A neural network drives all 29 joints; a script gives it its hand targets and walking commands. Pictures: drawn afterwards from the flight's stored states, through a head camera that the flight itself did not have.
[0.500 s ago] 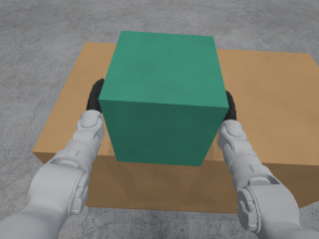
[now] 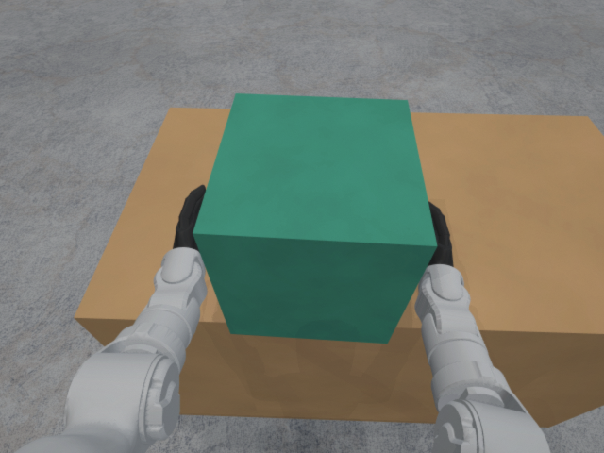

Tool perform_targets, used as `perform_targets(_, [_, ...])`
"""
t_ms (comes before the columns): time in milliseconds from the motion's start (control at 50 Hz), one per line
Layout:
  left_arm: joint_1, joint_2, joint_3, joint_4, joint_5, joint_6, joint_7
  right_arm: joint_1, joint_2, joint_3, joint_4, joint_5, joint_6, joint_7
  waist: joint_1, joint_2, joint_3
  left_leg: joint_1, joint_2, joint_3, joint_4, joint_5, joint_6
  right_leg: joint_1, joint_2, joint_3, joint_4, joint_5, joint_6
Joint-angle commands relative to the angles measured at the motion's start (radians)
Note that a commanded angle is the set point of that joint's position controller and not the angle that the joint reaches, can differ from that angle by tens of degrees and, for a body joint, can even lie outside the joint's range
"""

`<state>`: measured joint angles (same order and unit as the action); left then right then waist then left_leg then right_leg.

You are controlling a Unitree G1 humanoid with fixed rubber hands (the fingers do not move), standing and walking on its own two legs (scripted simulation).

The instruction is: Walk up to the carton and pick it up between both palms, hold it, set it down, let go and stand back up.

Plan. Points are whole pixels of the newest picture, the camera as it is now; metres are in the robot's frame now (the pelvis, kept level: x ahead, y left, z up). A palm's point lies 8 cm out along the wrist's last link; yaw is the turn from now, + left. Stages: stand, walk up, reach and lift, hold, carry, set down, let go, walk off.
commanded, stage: reach and lift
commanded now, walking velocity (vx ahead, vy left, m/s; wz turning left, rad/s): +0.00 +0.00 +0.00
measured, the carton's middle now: (314, 223) +0.45 -0.06 +0.04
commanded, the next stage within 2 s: none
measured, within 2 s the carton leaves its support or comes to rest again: leaves its support in 0.54 s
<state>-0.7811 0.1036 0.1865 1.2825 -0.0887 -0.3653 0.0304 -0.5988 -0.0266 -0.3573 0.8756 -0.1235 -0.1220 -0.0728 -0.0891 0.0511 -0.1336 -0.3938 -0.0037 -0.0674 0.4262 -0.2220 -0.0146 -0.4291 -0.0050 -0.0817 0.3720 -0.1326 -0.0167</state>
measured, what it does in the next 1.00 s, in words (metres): stands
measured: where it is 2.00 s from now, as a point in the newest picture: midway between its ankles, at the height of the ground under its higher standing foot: outside the picture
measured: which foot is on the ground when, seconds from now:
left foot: down 0.00-1.00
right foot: down 0.00-1.00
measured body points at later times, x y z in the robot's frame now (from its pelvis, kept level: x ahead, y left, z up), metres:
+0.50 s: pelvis +0.02 +0.01 +0.00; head +0.05 +0.02 +0.45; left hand +0.43 +0.13 +0.06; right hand +0.38 -0.22 +0.05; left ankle -0.02 +0.13 -0.74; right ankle +0.02 -0.11 -0.74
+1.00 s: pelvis +0.00 +0.01 +0.01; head +0.01 +0.03 +0.46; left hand +0.42 +0.13 +0.10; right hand +0.37 -0.21 +0.08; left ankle -0.02 +0.13 -0.74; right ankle +0.02 -0.11 -0.74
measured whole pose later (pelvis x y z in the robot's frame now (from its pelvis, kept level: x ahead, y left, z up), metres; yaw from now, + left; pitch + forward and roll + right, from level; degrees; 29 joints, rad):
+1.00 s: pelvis +0.00 +0.01 +0.01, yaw -1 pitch +7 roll -1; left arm -0.69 0.01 0.25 0.95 0.15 -0.20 0.07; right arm -0.58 -0.08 -0.39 1.02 -0.18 -0.33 -0.07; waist -0.04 -0.02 -0.12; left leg -0.28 0.01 -0.05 0.37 -0.20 -0.01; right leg -0.28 0.01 -0.07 0.23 -0.06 -0.01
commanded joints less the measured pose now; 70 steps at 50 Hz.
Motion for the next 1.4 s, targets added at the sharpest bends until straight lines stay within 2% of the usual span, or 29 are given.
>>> perform_targets(0, [-0.66,-0.642,-0.296,-0.286,0.103,-0.036,-0.135,-0.653,0.606,0.464,-0.187,-0.028,-0.089,0.183,-0.025,-0.03,-0.58,0.07,-0.014,0.039,-0.03,0.356,-0.046,0.528,0.014,0.03,0.044,0.472,0.027])
perform_targets(60, [-0.623,-0.661,-0.305,-0.328,0.096,-0.021,-0.139,-0.628,0.61,0.508,-0.209,-0.004,-0.08,0.177,-0.02,-0.058,-0.558,0.078,-0.014,0.033,-0.025,0.394,-0.052,0.564,0.021,0.035,0.038,0.528,0.037])
perform_targets(140, [-0.609,-0.694,-0.333,-0.454,0.109,0.001,-0.117,-0.621,0.609,0.539,-0.283,0.018,-0.086,0.183,-0.016,-0.029,-0.606,0.103,-0.015,0.022,-0.019,0.479,-0.062,0.598,0.028,0.043,0.049,0.587,0.031])
perform_targets(320, [-0.574,-0.689,-0.303,-0.519,0.156,0.113,-0.109,-0.64,0.538,0.505,-0.316,0.009,-0.071,0.183,-0.01,-0.055,-0.515,0.117,-0.017,0.023,-0.052,0.397,-0.042,0.594,0.028,0.038,0.022,0.512,0.034])
perform_targets(340, [-0.565,-0.683,-0.308,-0.55,0.155,0.112,-0.107,-0.627,0.547,0.506,-0.319,0.013,-0.077,0.184,0.006,-0.046,-0.555,0.125,-0.018,0.024,-0.039,0.438,-0.05,0.598,0.03,0.045,0.023,0.537,0.029])
perform_targets(420, [-0.558,-0.712,-0.338,-0.601,0.164,0.109,-0.083,-0.636,0.549,0.52,-0.349,0.015,-0.125,0.189,0.008,-0.031,-0.639,0.172,-0.007,0.016,0.006,0.607,-0.071,0.604,0.05,0.031,0.034,0.619,0.022])
perform_targets(480, [-0.534,-0.721,-0.347,-0.602,0.18,0.103,-0.083,-0.647,0.534,0.536,-0.375,0.01,-0.168,0.173,0.011,-0.033,-0.648,0.167,-0.014,0.023,0.014,0.628,-0.069,0.646,0.042,0.04,0.031,0.685,0.026])
perform_targets(520, [-0.517,-0.723,-0.335,-0.62,0.193,0.104,-0.084,-0.644,0.521,0.515,-0.358,-0.011,-0.192,0.171,-0.001,-0.046,-0.626,0.189,-0.008,0.017,-0.004,0.615,-0.066,0.62,0.044,0.032,0.019,0.669,0.022])
perform_targets(560, [-0.503,-0.711,-0.319,-0.588,0.212,0.107,-0.083,-0.66,0.506,0.503,-0.352,-0.024,-0.215,0.173,0.021,-0.049,-0.61,0.186,-0.005,0.025,0.0,0.604,-0.065,0.605,0.043,0.025,0.006,0.63,0.017])
perform_targets(580, [-0.512,-0.72,-0.339,-0.61,0.208,0.107,-0.082,-0.649,0.486,0.489,-0.326,-0.035,-0.221,0.173,-0.002,-0.051,-0.605,0.205,-0.002,0.014,-0.012,0.596,-0.072,0.596,0.048,0.012,0.006,0.616,0.018])
perform_targets(600, [-0.5,-0.719,-0.329,-0.604,0.228,0.109,-0.081,-0.655,0.48,0.483,-0.334,-0.04,-0.238,0.171,0.01,-0.035,-0.591,0.224,0.0,0.021,-0.008,0.612,-0.07,0.585,0.051,0.016,-0.006,0.599,0.018])
perform_targets(640, [-0.52,-0.725,-0.336,-0.626,0.232,0.104,-0.072,-0.667,0.473,0.458,-0.306,-0.055,-0.268,0.168,-0.004,-0.051,-0.591,0.265,0.008,0.025,-0.008,0.628,-0.079,0.548,0.064,-0.004,-0.023,0.563,0.016])
perform_targets(680, [-0.538,-0.732,-0.346,-0.611,0.222,0.089,-0.07,-0.709,0.457,0.448,-0.307,-0.07,-0.295,0.165,0.011,-0.036,-0.637,0.26,0.006,0.032,-0.012,0.607,-0.077,0.53,0.058,-0.007,-0.029,0.544,0.014])
perform_targets(700, [-0.564,-0.733,-0.368,-0.634,0.218,0.081,-0.061,-0.702,0.457,0.421,-0.283,-0.074,-0.309,0.165,-0.01,-0.016,-0.655,0.28,0.01,0.033,-0.013,0.608,-0.087,0.503,0.059,-0.013,-0.03,0.538,0.011])
perform_targets(720, [-0.567,-0.734,-0.369,-0.637,0.224,0.075,-0.055,-0.718,0.457,0.429,-0.289,-0.077,-0.323,0.165,0.003,-0.011,-0.664,0.312,0.013,0.036,-0.004,0.638,-0.091,0.484,0.063,-0.023,-0.032,0.533,0.01])
perform_targets(740, [-0.569,-0.747,-0.374,-0.632,0.231,0.076,-0.053,-0.722,0.438,0.415,-0.262,-0.088,-0.331,0.166,-0.006,-0.011,-0.648,0.331,0.015,0.037,0.0,0.649,-0.096,0.468,0.068,-0.026,-0.042,0.514,0.013])
perform_targets(820, [-0.591,-0.728,-0.34,-0.574,0.244,0.082,-0.059,-0.778,0.432,0.378,-0.227,-0.108,-0.356,0.151,0.006,-0.047,-0.604,0.266,0.012,0.055,-0.049,0.497,-0.076,0.478,0.054,-0.02,-0.061,0.452,0.016])
perform_targets(840, [-0.587,-0.72,-0.321,-0.549,0.249,0.082,-0.062,-0.79,0.44,0.388,-0.221,-0.106,-0.359,0.151,0.029,-0.046,-0.589,0.223,0.005,0.059,-0.059,0.465,-0.062,0.517,0.043,-0.014,-0.058,0.456,0.022])
perform_targets(900, [-0.573,-0.683,-0.264,-0.496,0.286,0.098,-0.073,-0.788,0.422,0.335,-0.142,-0.125,-0.363,0.143,0.038,-0.047,-0.505,0.18,0.001,0.083,-0.09,0.369,-0.053,0.533,0.029,-0.011,-0.072,0.408,0.018])
perform_targets(940, [-0.606,-0.688,-0.262,-0.502,0.292,0.109,-0.075,-0.801,0.414,0.298,-0.109,-0.143,-0.372,0.138,0.009,-0.044,-0.521,0.198,0.0,0.082,-0.114,0.318,-0.058,0.526,0.022,-0.024,-0.079,0.365,0.014])
perform_targets(960, [-0.603,-0.676,-0.243,-0.475,0.29,0.112,-0.081,-0.818,0.427,0.301,-0.125,-0.145,-0.37,0.138,0.033,-0.076,-0.524,0.171,-0.004,0.096,-0.117,0.294,-0.044,0.529,0.022,-0.018,-0.083,0.356,0.018])
perform_targets(980, [-0.609,-0.681,-0.239,-0.469,0.29,0.119,-0.085,-0.824,0.426,0.287,-0.11,-0.147,-0.365,0.137,0.023,-0.065,-0.508,0.162,-0.004,0.094,-0.12,0.285,-0.048,0.537,0.025,-0.019,-0.08,0.359,0.018])
perform_targets(1020, [-0.616,-0.651,-0.21,-0.445,0.298,0.133,-0.094,-0.837,0.423,0.288,-0.107,-0.156,-0.353,0.136,0.037,-0.085,-0.499,0.133,-0.014,0.11,-0.137,0.24,-0.029,0.568,0.014,-0.012,-0.082,0.353,0.028])
perform_targets(1120, [-0.622,-0.657,-0.221,-0.472,0.29,0.165,-0.084,-0.869,0.431,0.329,-0.134,-0.108,-0.325,0.138,0.062,-0.055,-0.585,0.149,-0.023,0.111,-0.123,0.293,-0.034,0.58,0.017,-0.001,-0.07,0.392,0.025])
perform_targets(1220, [-0.641,-0.687,-0.317,-0.577,0.19,0.217,-0.067,-0.929,0.491,0.474,-0.309,-0.002,-0.242,0.14,0.081,-0.071,-0.729,0.109,-0.035,0.096,-0.088,0.302,-0.013,0.616,0.022,0.024,-0.034,0.421,0.033])
perform_targets(1280, [-0.635,-0.72,-0.391,-0.683,0.134,0.275,-0.061,-0.933,0.521,0.565,-0.4,0.083,-0.159,0.137,0.067,-0.058,-0.745,0.143,-0.036,0.064,-0.075,0.323,-0.015,0.617,0.03,0.04,-0.026,0.429,0.031])
perform_targets(1300, [-0.624,-0.755,-0.445,-0.763,0.102,0.296,-0.056,-0.959,0.524,0.609,-0.492,0.128,-0.14,0.135,0.069,-0.048,-0.78,0.172,-0.035,0.054,-0.058,0.38,-0.021,0.615,0.042,0.044,-0.015,0.448,0.028])
perform_targets(1320, [-0.637,-0.766,-0.484,-0.827,0.082,0.319,-0.052,-0.943,0.545,0.642,-0.513,0.158,-0.104,0.127,0.049,-0.047,-0.76,0.176,-0.038,0.042,-0.042,0.417,-0.024,0.613,0.045,0.056,-0.017,0.481,0.029])
perform_targets(1380, [-0.609,-0.772,-0.518,-0.949,0.054,0.405,-0.055,-0.936,0.576,0.742,-0.664,0.233,0.006,0.11,0.056,-0.09,-0.712,0.154,-0.059,0.024,-0.048,0.386,-0.005,0.648,0.044,0.073,-0.01,0.469,0.04])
